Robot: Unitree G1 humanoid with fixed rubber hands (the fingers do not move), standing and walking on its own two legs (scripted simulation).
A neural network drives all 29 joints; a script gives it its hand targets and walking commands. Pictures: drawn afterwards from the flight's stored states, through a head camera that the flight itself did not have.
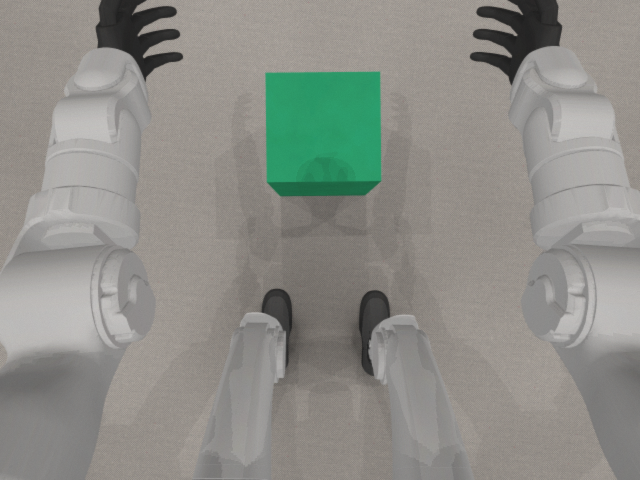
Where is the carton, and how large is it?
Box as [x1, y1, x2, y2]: [265, 72, 380, 195]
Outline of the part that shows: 265,73 267,182 279,195 365,194 380,181 379,72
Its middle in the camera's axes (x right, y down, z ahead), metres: +0.01 -0.21 +0.84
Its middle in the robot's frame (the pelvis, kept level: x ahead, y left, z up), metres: +0.57 +0.02 -0.53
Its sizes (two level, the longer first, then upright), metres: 0.210 0.200 0.250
